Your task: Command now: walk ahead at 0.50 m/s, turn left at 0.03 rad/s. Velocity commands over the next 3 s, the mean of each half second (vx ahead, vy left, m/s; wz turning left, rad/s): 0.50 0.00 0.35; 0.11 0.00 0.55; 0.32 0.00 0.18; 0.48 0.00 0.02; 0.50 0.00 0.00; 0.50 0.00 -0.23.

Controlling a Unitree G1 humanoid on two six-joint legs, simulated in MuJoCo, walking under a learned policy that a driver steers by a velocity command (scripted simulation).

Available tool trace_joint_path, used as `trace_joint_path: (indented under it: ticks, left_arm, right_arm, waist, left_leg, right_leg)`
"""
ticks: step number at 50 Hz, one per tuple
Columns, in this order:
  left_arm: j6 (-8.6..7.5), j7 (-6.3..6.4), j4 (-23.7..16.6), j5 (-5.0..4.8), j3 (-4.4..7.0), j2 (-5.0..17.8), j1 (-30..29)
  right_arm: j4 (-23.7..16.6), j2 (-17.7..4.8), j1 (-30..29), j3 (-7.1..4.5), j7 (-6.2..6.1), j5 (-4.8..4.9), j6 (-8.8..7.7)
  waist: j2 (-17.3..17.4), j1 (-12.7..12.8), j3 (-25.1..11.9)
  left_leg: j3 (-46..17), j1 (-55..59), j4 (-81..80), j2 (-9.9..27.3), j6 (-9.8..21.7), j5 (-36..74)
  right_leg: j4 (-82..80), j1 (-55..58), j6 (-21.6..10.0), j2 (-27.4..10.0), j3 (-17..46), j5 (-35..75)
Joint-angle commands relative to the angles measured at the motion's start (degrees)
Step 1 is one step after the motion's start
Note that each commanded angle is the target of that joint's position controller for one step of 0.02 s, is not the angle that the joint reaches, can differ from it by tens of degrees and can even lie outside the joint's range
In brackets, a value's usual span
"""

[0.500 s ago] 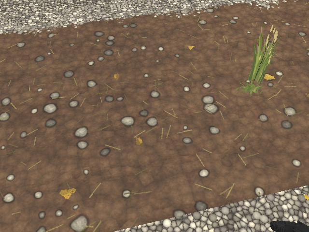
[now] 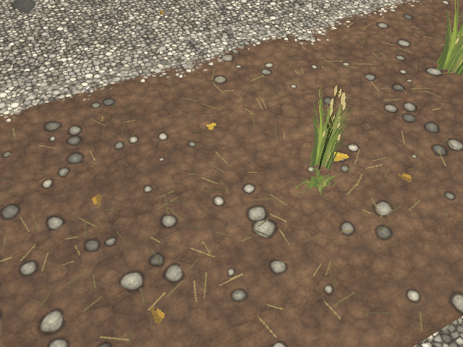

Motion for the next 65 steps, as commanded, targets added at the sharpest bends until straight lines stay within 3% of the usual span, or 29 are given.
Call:
trace_joint_path:
  ticks: [1, 4, 5, 6, 7, 8, 12, 21, 25, 27, 29, 30, 31, 32, 33, 34, 35, 37, 40, 46, 49, 53, 55, 56, 57, 58, 60, 62, 65]
  left_arm:
    - [-1.54, -0.50, -4.4, -0.34, 0.45, 3.1, -6.3]
    - [-2.18, 0.00, -0.9, 0.10, 2.57, 7.0, 4.1]
    - [-2.36, 0.62, 1.2, 0.78, 4.13, 11.3, 14.6]
    - [-1.78, 0.86, 2.4, 1.22, 5.44, 17.0, 20.5]
    - [-1.72, 0.74, 3.3, 1.18, 4.37, 12.7, 22.7]
    - [-1.95, 0.60, 2.2, 0.95, 3.11, 8.9, 17.8]
    - [-2.76, -0.24, 2.2, 1.47, 1.43, 3.2, 7.8]
    - [-2.59, 1.56, 5.8, 1.30, 2.34, 7.7, 11.5]
    - [-1.41, 1.71, 7.5, 0.43, 2.70, 9.3, 15.9]
    - [-0.36, 2.10, 7.1, 0.27, 3.07, 11.0, 14.9]
    - [1.08, 3.10, 5.9, 0.25, 3.46, 12.8, 13.6]
    - [1.06, 3.29, 5.2, 0.02, 3.26, 12.8, 12.9]
    - [0.26, 2.87, 3.2, 2.52, 2.03, 8.4, 15.2]
    - [-1.44, 1.61, 1.3, 2.14, 0.00, 4.4, 20.5]
    - [-2.35, 0.98, 1.4, 0.74, 1.36, 9.8, 15.0]
    - [-2.23, 1.16, -0.6, -0.42, 1.19, 9.2, 10.7]
    - [-1.46, 2.15, 0.2, 0.22, 1.31, 8.7, 9.9]
    - [1.02, 3.30, 0.1, 0.97, 2.09, 9.7, 11.0]
    - [2.83, 4.24, -1.3, 1.43, 1.81, 7.5, 11.4]
    - [4.98, 5.52, -3.8, 1.54, 1.75, 8.1, 6.9]
    - [4.75, 4.22, -4.8, 1.02, 1.48, 8.1, 6.3]
    - [2.80, 1.92, -6.0, 0.66, 1.08, 7.8, 6.1]
    - [1.74, 1.01, -4.5, 0.49, 0.97, 6.2, 10.0]
    - [1.26, 0.84, -3.7, 1.14, 1.15, 7.4, 12.4]
    - [1.05, 0.93, -2.9, 2.24, 1.19, 9.8, 17.3]
    - [0.39, 0.00, -1.9, 3.74, 3.31, 17.3, 18.9]
    - [-1.12, 0.82, -3.2, 2.19, 2.46, 12.2, 13.8]
    - [-1.23, 1.40, -2.8, 0.75, 1.95, 10.6, 14.2]
    - [-1.56, 1.39, -0.6, 0.71, 1.02, 7.5, 19.6]
  right_arm:
    - [-1.2, -9.2, 0.1, -1.85, -0.19, 0.61, -0.29]
    - [-1.3, -9.4, -2.6, -1.61, -0.25, 0.80, 0.11]
    - [-2.7, -7.0, -5.1, -0.63, -0.03, 0.21, -0.19]
    - [-4.0, -0.8, -0.3, 1.13, 0.04, -0.16, -1.25]
    - [-3.1, -4.5, -0.2, 0.30, 0.00, 0.59, -1.87]
    - [-3.9, -8.1, -3.2, -0.73, -0.04, 1.30, -2.00]
    - [-4.7, -4.9, -6.9, -1.19, -0.69, 0.50, 0.35]
    - [-10.2, -1.8, -19.6, 0.30, 1.91, -0.29, 1.91]
    - [-13.8, -2.3, -26.2, 0.81, 3.55, -0.12, 2.29]
    - [-15.2, -3.8, -26.0, 0.27, 4.31, -0.43, 2.36]
    - [-13.4, -7.4, -15.8, -1.49, 4.77, -0.85, 1.95]
    - [-11.3, -11.0, -7.3, -3.17, 4.13, -1.03, 1.73]
    - [-10.5, -16.5, -3.8, -4.24, 2.50, -1.77, 1.99]
    - [-13.3, -19.4, -6.5, -3.75, 2.44, -3.16, 1.83]
    - [-14.5, -16.1, -5.4, -2.93, 2.22, -3.12, 2.69]
    - [-15.5, -13.6, -9.9, -2.32, 1.89, -2.24, 2.78]
    - [-15.9, -11.9, -13.3, -2.00, 1.68, -1.04, 2.91]
    - [-16.4, -10.5, -15.8, -1.55, 1.29, -1.28, 3.57]
    - [-17.0, -12.2, -16.3, -1.89, 0.90, -2.33, 4.01]
    - [-18.3, -12.7, -16.9, -1.27, -1.76, -1.80, 6.62]
    - [-18.8, -11.1, -18.6, -0.58, -2.40, -1.11, 6.81]
    - [-17.1, -10.7, -14.8, -0.22, -1.75, -2.15, 6.66]
    - [-15.9, -8.7, -12.7, 0.61, -1.55, -1.70, 6.65]
    - [-15.8, -6.9, -11.8, 1.11, -1.61, -1.45, 6.40]
    - [-15.9, -2.9, -11.0, 2.01, -1.45, -1.44, 5.82]
    - [-20.1, -7.3, -15.3, 0.51, -1.08, -0.12, 4.16]
    - [-18.9, -12.5, -18.6, -1.16, -0.73, 0.09, 2.63]
    - [-17.3, -10.0, -17.7, -0.93, -0.22, -1.14, 2.59]
    - [-17.2, -6.1, -19.7, -0.33, 0.40, -1.07, 2.06]
  waist:
    - [7.7, 1.7, 2.8]
    - [7.2, 8.3, -2.3]
    - [3.1, 13.2, -8.9]
    - [-10.9, 12.5, -15.6]
    - [-11.3, 13.0, -17.1]
    - [-7.9, 12.0, -10.6]
    - [-5.2, 6.4, 0.0]
    - [-1.1, 7.5, 4.5]
    - [-0.7, 9.0, 6.6]
    - [-2.4, 7.3, 5.9]
    - [-4.5, 1.9, -0.1]
    - [-3.2, -2.5, -4.4]
    - [8.6, -0.4, -11.0]
    - [15.9, 3.7, -23.7]
    - [5.3, -0.2, -27.6]
    - [5.1, 0.8, -20.4]
    - [-0.2, 2.9, -13.1]
    - [0.8, 6.1, -8.0]
    - [5.0, 7.4, -8.1]
    - [7.4, 6.6, -8.9]
    - [9.8, 6.4, -8.9]
    - [14.4, 4.5, -6.8]
    - [12.3, 6.4, -3.8]
    - [7.5, 6.9, -1.7]
    - [-3.7, 6.6, -2.7]
    - [-15.7, 6.8, 5.5]
    - [-7.3, 6.2, 9.6]
    - [-7.1, 6.3, 7.5]
    - [-6.8, 8.1, 5.4]
  left_leg:
    - [-10.8, -1.1, -5.0, 14.1, 9.9, 10.0]
    - [-9.5, -4.6, 6.1, 11.3, 7.2, 20.9]
    - [-5.9, -13.0, 21.1, 7.4, 4.6, 17.4]
    - [-0.5, -33.7, 41.7, 0.1, 0.8, -5.9]
    - [-6.6, -40.0, 52.7, 0.7, 0.8, -16.5]
    - [-8.1, -42.9, 55.9, 3.7, 1.8, -12.2]
    - [-7.4, -35.4, 48.7, 8.3, 2.3, 0.3]
    - [-2.6, -33.4, 25.9, 6.5, 2.1, 19.7]
    - [0.6, -34.6, 20.0, 5.1, 3.6, 15.8]
    - [3.9, -30.7, 18.4, 2.1, 5.2, 9.9]
    - [6.9, -17.4, 16.1, -3.2, 6.9, 8.0]
    - [4.8, -3.8, 9.4, -3.9, 8.9, 18.0]
    - [-11.1, 16.2, 14.1, 8.3, 13.1, 47.5]
    - [-39.7, 32.9, 12.1, 24.8, 27.7, 65.5]
    - [-32.4, 29.0, 11.1, 21.9, 24.4, 68.3]
    - [-24.9, 22.4, 10.5, 19.2, 21.6, 63.0]
    - [-20.5, 12.6, 8.4, 15.7, 18.6, 55.4]
    - [-17.4, -1.9, 5.1, 12.5, 16.9, 47.0]
    - [-15.7, -8.6, 4.5, 10.8, 16.6, 49.9]
    - [-20.2, -9.6, 5.8, 9.6, 13.1, 36.9]
    - [-22.0, -10.4, 2.0, 7.0, 10.6, -0.9]
    - [-24.5, -12.8, 1.9, 7.7, 10.7, -13.8]
    - [-24.5, -16.3, 4.2, 5.5, 8.4, -21.6]
    - [-21.5, -20.3, 11.3, 1.9, 5.8, -22.8]
    - [-11.3, -27.0, 30.9, -4.9, 1.9, -20.2]
    - [-9.9, -41.5, 35.0, -6.8, 2.2, -18.9]
    - [-12.6, -45.3, 39.3, -2.0, 2.3, -6.2]
    - [-8.6, -43.6, 39.0, 0.6, 0.7, 0.6]
    - [-4.0, -41.0, 38.2, 2.1, -0.5, 7.8]
  right_leg:
    - [-4.7, 4.3, -0.4, 1.5, -1.6, -0.7]
    - [-9.5, 23.6, -2.6, 3.0, -2.0, -1.5]
    - [-9.5, 38.3, -5.6, -5.0, 6.3, -2.9]
    - [-12.6, 57.5, -13.0, -19.6, 26.6, -6.4]
    - [-16.3, 55.9, -15.3, -21.6, 35.5, -13.0]
    - [-17.3, 50.1, -13.0, -19.3, 28.0, -14.5]
    - [-24.4, 30.7, -8.0, -12.2, 9.0, -2.5]
    - [-26.9, 28.4, -6.2, -11.0, -8.2, 10.9]
    - [-23.6, 36.7, -5.2, -13.1, -11.4, 15.6]
    - [-17.1, 39.1, -3.9, -13.3, -13.2, 33.6]
    - [-1.2, 38.6, -1.7, -11.7, -13.8, 51.1]
    - [11.6, 32.1, 1.2, -8.8, -14.5, 44.1]
    - [31.9, 13.5, 5.1, -3.1, -14.0, -1.1]
    - [52.0, -4.1, 7.9, 7.2, -4.0, -38.7]
    - [53.2, -2.7, 6.5, 3.3, 5.1, -35.7]
    - [49.8, -5.4, 5.4, 1.3, 4.3, -31.7]
    - [45.6, -5.6, 5.8, -0.5, 3.1, -27.7]
    - [40.6, 0.3, 6.0, -1.5, 3.3, -23.7]
    - [36.2, 2.4, 6.9, 1.3, 3.0, -20.4]
    - [33.4, -0.9, 8.4, 4.2, 5.2, -15.3]
    - [22.3, 1.7, 8.0, 2.2, 4.3, -9.8]
    - [8.0, 13.2, 6.1, 3.2, -0.6, -16.7]
    - [-5.0, 21.4, 3.1, 3.8, -2.9, -13.9]
    - [-11.0, 25.0, 0.8, -0.9, 3.0, -17.9]
    - [-15.7, 29.7, -3.2, -13.1, 17.2, -24.4]
    - [-25.3, 26.1, -11.7, -20.0, 39.4, -35.3]
    - [-25.2, 27.1, -9.8, -16.8, 31.6, -36.2]
    - [-26.2, 29.6, -7.3, -13.3, 23.6, -29.0]
    - [-27.0, 31.5, -6.7, -10.3, 14.8, -16.6]
Next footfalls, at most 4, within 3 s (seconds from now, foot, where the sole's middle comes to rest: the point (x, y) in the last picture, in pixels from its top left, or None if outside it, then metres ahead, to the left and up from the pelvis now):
0.10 right None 0.20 -0.14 -0.78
0.60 left None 0.47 0.16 -0.78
1.12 right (241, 328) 0.54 -0.06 -0.78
1.60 left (111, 314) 0.62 0.31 -0.78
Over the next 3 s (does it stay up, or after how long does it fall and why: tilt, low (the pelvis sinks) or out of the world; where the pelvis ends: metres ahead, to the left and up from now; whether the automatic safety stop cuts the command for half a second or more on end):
stays up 1.19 0.61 0.00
